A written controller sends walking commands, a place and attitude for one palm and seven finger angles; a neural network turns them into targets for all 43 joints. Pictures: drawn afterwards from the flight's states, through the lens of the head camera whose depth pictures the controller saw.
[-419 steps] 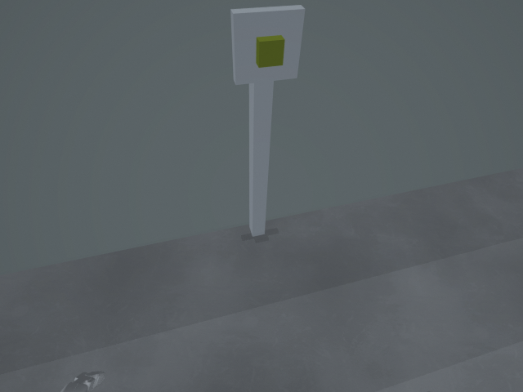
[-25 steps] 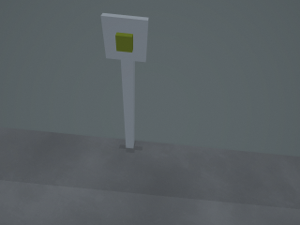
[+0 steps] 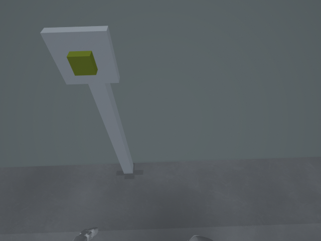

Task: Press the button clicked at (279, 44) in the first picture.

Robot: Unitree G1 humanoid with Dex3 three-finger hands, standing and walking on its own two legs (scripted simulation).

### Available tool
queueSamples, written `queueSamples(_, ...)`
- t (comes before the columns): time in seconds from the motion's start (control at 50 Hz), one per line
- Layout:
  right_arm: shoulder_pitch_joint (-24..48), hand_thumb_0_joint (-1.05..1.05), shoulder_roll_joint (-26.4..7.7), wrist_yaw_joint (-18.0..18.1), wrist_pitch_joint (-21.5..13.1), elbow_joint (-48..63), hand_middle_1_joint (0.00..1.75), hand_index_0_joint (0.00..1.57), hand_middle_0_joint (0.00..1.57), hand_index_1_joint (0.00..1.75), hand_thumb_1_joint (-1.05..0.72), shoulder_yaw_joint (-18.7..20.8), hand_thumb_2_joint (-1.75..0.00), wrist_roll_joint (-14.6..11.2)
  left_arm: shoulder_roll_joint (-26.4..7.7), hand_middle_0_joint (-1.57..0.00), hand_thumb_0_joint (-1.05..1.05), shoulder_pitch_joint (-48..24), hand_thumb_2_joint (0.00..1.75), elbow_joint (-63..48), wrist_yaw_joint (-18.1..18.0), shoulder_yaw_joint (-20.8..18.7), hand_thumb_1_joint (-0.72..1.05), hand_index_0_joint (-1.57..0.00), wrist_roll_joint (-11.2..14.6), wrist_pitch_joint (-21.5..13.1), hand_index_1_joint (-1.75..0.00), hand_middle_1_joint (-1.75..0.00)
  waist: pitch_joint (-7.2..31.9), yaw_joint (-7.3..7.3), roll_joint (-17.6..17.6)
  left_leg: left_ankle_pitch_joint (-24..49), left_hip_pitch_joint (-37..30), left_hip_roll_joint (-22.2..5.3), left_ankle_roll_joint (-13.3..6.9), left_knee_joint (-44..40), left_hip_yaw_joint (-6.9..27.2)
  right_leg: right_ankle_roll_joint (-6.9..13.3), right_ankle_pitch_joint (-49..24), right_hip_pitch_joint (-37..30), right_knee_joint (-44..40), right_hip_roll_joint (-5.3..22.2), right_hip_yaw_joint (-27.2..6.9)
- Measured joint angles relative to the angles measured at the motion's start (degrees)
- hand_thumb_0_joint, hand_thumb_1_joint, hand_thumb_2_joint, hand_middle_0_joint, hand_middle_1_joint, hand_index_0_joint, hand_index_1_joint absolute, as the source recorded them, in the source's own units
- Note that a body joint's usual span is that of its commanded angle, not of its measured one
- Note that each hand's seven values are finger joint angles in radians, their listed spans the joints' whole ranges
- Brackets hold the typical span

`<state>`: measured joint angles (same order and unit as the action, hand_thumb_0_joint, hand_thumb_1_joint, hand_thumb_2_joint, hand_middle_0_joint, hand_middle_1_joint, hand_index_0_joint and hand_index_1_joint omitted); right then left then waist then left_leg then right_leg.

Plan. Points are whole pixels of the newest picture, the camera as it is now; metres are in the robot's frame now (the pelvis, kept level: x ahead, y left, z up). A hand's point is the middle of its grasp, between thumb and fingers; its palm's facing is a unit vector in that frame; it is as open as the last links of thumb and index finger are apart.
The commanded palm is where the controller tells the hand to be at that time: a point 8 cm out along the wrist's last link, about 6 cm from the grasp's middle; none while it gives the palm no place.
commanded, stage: come to a stop and stand still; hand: left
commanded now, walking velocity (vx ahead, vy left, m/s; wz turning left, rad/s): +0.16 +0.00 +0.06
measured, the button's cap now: (83, 62) +0.58 +0.24 +0.13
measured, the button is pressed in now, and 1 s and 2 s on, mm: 0 0 0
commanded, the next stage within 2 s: none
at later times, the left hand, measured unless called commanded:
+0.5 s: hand out of the picture +0.05 +0.19 -0.17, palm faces +0.06 -0.99 -0.15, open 7.4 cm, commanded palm none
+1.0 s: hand out of the picture +0.04 +0.15 -0.16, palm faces +0.02 -0.98 -0.21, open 7.2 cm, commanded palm none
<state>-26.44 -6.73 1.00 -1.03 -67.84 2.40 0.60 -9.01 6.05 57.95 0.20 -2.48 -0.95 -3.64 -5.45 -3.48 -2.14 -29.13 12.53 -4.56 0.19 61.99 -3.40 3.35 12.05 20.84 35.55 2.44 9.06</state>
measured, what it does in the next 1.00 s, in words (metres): steps on the spot: left foot, then left foot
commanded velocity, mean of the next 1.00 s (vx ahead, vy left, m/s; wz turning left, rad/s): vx -0.07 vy -0.01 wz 0.00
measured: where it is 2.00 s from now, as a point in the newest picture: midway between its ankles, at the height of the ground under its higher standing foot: outside the picture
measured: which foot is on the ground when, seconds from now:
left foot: up 0.00-0.26, down 0.28-0.70, up 0.72-0.86, down 0.88-1.00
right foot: down 0.00-1.00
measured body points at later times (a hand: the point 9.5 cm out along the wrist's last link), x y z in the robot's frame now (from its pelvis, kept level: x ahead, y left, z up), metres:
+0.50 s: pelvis +0.06 +0.02 +0.01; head +0.08 +0.04 +0.46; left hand +0.05 +0.24 -0.15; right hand +0.16 -0.19 -0.13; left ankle +0.11 +0.13 -0.72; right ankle +0.08 -0.10 -0.72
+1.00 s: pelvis +0.01 -0.03 +0.02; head +0.01 -0.03 +0.47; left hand +0.04 +0.20 -0.14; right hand -0.01 -0.25 -0.15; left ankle +0.04 +0.13 -0.72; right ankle +0.04 -0.10 -0.72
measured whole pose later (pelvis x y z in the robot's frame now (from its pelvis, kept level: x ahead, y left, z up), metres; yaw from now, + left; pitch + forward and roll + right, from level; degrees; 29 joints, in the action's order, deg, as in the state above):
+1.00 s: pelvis +0.01 -0.03 +0.02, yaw -1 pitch -3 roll +0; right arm -17.1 -8.1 1.8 0.9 -66.4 1.2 1.0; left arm -9.2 13.7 63.7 -1.9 -1.1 -0.6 0.0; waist -1.9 -0.3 -0.2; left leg -12.2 10.9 -4.4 3.6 25.8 -0.8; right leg 3.9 11.6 11.8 25.7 -1.5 6.8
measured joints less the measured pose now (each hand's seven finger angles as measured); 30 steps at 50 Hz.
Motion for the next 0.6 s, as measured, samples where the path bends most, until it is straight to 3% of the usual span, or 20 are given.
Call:
queueSamples(0.06, 3.6, 0.01, -1.0, 0.0, 0.4, 1.9, 0.3, 0.2, 0.2, 0.3, -0.91, 0.5, -0.9, 0.4, 0.9, -0.2, -0.01, 2.3, 0.9, 1.1, -1.2, -0.4, 0.92, -0.2, 0.5, 0.2, -0.3, -0.3, 0.8, 0.86, -0.2, 4.9, 8.7, -0.9, 0.1, 6.2, 0.2, -0.4, -0.5, -3.5, -4.5, -0.8, 0.7)
queueSamples(0.16, 9.9, 0.0, -2.3, 0.0, 0.4, 5.8, 0.3, 0.2, 0.2, 0.3, -0.91, 0.8, -0.9, 0.8, -0.3, -0.2, -0.02, 5.8, 0.9, 3.3, -1.9, -0.3, 0.95, -0.2, -0.3, 0.9, -0.3, -0.3, 2.8, 2.09, 0.1, 9.2, 13.9, -2.3, 1.5, -6.2, -0.8, -0.3, -1.8, -7.2, -10.3, -1.6, 1.3)
queueSamples(0.24, 13.8, 0.0, -3.3, 0.6, 0.2, 6.9, 0.3, 0.2, 0.2, 0.29, -0.93, 0.5, -0.9, 0.5, 0.3, -0.2, -0.01, 8.3, 0.9, 5.1, -1.7, 0.5, 0.94, -0.2, -0.4, 1.9, -0.3, -0.3, 3.7, 4.0, 0.2, 12.3, 10.4, -1.4, 2.4, -20.3, -0.4, -1.0, -0.9, -8.5, -10.5, -2.1, 0.7)
queueSamples(0.28, 14.9, 0.0, -3.7, 0.6, -0.1, 7.1, 0.3, 0.2, 0.2, 0.29, -0.94, 0.2, -0.9, 0.3, 0.9, -0.2, -0.01, 9.5, 0.9, 5.9, -1.7, 0.9, 0.93, -0.2, -0.2, 2.5, -0.3, -0.3, 4.0, 4.66, -0.1, 17.4, 6.4, -1.0, 2.5, -28.3, 0.0, -1.8, 0.6, -8.6, -8.7, -2.5, 0.5)
queueSamples(0.3, 15.4, 0.0, -3.5, 0.7, -0.3, 6.9, 0.3, 0.2, 0.2, 0.29, -0.94, 0.1, -0.9, 0.2, 1.0, -0.2, -0.01, 9.8, 0.9, 6.4, -1.7, 1.0, 0.93, -0.2, 0.0, 3.0, -0.3, -0.3, 4.1, 4.74, 0.3, 17.7, 5.2, -0.6, 1.3, -29.9, -0.2, -2.2, 1.6, -8.5, -7.5, -2.1, 0.4)
queueSamples(0.36, 16.4, 0.0, -1.7, 0.8, -0.2, 6.8, 0.3, 0.2, 0.2, 0.29, -0.93, -0.6, -0.9, 0.0, 0.6, -0.2, 0.0, 10.4, 0.9, 6.6, -2.0, 1.1, 0.92, -0.2, 0.2, 4.1, -0.3, -0.3, 3.9, 5.93, 3.4, 16.9, 3.2, 1.1, -0.8, -31.5, -1.6, -3.4, 1.7, -9.5, -7.6, -0.4, -0.8)
queueSamples(0.44, 18.1, 0.0, -0.4, 1.2, 0.3, 7.7, 0.3, 0.2, 0.2, 0.3, -0.93, -1.0, -0.9, -0.1, 0.5, -0.2, 0.0, 10.5, 0.9, 6.1, -1.8, 1.3, 0.91, -0.2, 0.1, 4.7, -0.3, -0.3, 2.6, 6.39, 5.1, 18.0, 2.0, 2.5, -1.5, -34.1, -2.9, -3.9, 2.3, -9.0, -7.0, 0.9, -2.1)
queueSamples(0.6, 20.3, -0.01, -0.7, 1.3, 1.4, 9.3, 0.3, 0.2, 0.2, 0.3, -0.93, 0.3, -0.9, 0.4, -0.6, -0.2, 0.0, 10.1, 0.9, 3.9, -1.8, 0.2, 0.91, -0.2, -0.6, 6.0, -0.3, -0.3, 0.9, 5.23, 3.1, 19.4, 4.1, 2.4, -1.3, -33.7, -3.9, -4.1, 11.8, -3.8, 4.7, 0.4, -5.2)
